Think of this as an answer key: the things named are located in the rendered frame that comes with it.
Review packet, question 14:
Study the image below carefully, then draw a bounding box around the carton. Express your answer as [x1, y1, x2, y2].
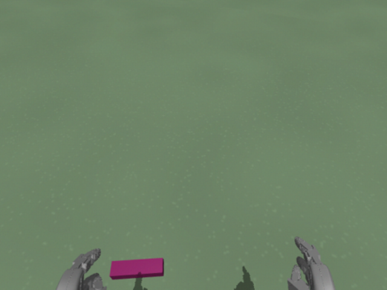
[109, 258, 164, 280]

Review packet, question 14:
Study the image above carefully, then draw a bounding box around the right robot hand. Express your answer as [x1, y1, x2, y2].
[287, 237, 336, 290]

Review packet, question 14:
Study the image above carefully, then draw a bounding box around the left robot hand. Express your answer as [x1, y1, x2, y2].
[56, 248, 107, 290]

